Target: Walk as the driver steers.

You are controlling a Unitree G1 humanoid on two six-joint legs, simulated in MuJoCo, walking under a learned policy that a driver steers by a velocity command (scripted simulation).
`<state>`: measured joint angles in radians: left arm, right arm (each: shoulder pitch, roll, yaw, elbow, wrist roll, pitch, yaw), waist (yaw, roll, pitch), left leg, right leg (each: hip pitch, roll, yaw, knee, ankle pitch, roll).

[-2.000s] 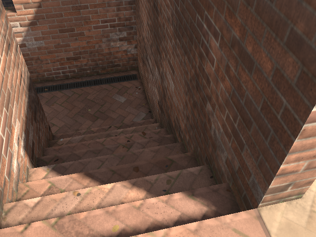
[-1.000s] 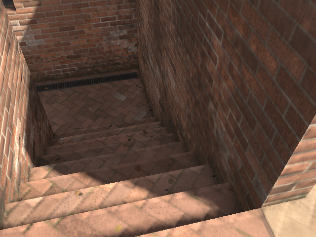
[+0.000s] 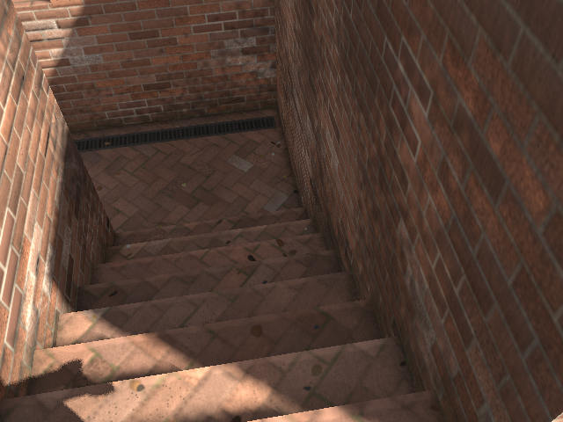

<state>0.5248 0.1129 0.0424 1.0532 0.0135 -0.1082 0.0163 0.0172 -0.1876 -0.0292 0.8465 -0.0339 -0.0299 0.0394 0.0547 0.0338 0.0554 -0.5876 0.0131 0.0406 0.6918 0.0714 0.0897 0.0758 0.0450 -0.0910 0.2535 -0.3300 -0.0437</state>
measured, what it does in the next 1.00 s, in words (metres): goes down: left foot, then right foot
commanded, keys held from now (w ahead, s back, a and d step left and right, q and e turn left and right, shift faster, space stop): w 0.42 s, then w+q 0.58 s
